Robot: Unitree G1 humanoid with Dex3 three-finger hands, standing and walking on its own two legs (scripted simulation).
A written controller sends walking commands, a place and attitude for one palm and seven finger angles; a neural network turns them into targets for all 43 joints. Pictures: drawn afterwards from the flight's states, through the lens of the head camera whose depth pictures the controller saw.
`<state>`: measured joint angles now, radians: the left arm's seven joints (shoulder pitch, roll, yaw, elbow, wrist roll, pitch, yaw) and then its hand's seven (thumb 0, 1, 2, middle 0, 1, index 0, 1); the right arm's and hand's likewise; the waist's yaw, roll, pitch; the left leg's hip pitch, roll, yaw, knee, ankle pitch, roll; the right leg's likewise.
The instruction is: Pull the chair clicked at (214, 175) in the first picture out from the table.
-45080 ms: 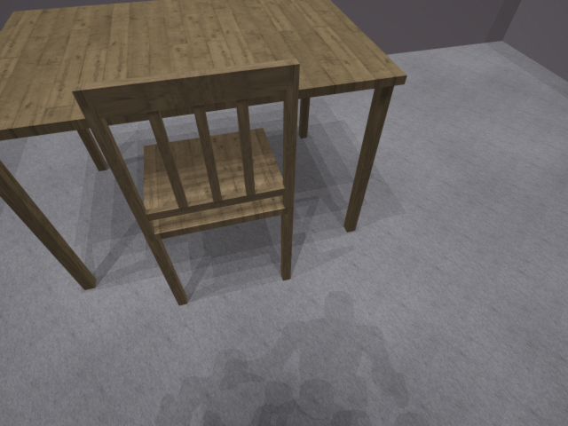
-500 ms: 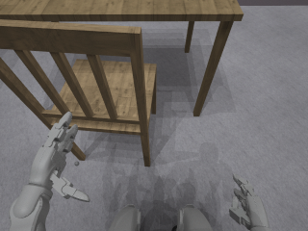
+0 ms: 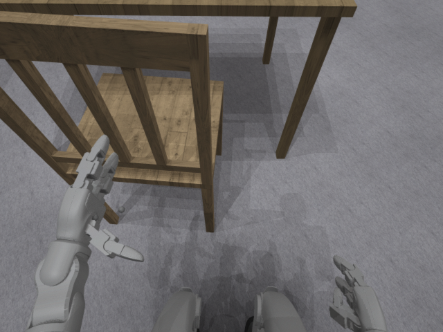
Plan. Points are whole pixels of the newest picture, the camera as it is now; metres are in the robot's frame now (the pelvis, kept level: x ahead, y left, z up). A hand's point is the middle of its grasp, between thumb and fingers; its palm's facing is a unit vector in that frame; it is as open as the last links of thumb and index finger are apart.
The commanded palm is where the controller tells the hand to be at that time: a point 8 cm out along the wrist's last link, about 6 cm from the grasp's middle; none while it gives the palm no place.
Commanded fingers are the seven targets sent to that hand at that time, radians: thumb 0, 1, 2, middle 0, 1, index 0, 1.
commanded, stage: aim the fingers beside a spindle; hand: left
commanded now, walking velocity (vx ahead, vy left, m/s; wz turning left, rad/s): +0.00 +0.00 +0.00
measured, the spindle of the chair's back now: (105, 120) +0.51 +0.28 +0.02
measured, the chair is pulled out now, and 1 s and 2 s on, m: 0.19 0.19 0.19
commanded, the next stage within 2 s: none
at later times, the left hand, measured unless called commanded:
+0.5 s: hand (148, 198) +0.34 +0.16 +0.02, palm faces -0.08 -1.00 -0.04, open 16.9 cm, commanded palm +0.32 +0.21 +0.03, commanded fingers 0.00 -0.50 0.30 -0.06 -0.08 -0.06 -0.08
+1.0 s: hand (147, 185) +0.36 +0.16 +0.03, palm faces -0.02 -1.00 -0.07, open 16.9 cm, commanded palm +0.33 +0.21 +0.02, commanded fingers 0.00 -0.50 0.30 -0.06 -0.08 -0.06 -0.08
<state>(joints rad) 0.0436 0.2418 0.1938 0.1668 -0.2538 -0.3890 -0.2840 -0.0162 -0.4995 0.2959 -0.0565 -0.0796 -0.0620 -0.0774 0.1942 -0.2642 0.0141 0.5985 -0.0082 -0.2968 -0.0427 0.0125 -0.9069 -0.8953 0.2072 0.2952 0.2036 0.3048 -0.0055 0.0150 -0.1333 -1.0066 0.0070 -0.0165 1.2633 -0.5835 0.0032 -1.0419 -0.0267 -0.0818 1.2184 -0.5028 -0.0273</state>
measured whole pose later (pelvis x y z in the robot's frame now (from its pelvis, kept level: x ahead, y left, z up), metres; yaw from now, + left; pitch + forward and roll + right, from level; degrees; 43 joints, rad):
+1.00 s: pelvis -0.01 -0.01 -0.02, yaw +0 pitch +22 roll +0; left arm -0.23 0.22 0.19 0.46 -0.17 -0.46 -0.19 -0.02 -0.50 0.30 -0.06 -0.08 -0.06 -0.08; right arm 0.22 -0.26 0.00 0.62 -0.01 -0.18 -0.02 0.01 -0.91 -0.90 0.21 0.29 0.20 0.30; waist -0.03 0.02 -0.16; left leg -1.10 0.01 0.00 1.31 -0.59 0.00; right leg -1.16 -0.03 -0.06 1.29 -0.51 -0.04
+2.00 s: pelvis -0.01 +0.00 -0.01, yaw +0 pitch +22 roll +0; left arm -0.22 0.20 0.13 0.43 -0.16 -0.46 -0.19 -0.02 -0.50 0.30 -0.06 -0.08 -0.06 -0.08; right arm 0.20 -0.26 0.00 0.62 -0.01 -0.16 -0.01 0.01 -0.91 -0.90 0.21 0.30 0.20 0.30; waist -0.02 0.02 -0.17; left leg -1.10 0.00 0.00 1.32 -0.59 0.01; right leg -1.15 -0.03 -0.06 1.28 -0.51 -0.03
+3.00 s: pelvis -0.01 +0.00 -0.02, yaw +0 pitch +22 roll +0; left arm -0.28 0.23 0.16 0.49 -0.14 -0.47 -0.16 -0.02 -0.50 0.30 -0.06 -0.08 -0.06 -0.08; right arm 0.20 -0.26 0.01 0.62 -0.01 -0.17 -0.01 0.01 -0.91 -0.90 0.21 0.29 0.20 0.30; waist -0.03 0.02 -0.17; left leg -1.12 0.00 0.00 1.33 -0.59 0.01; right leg -1.17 -0.03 -0.06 1.30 -0.51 -0.03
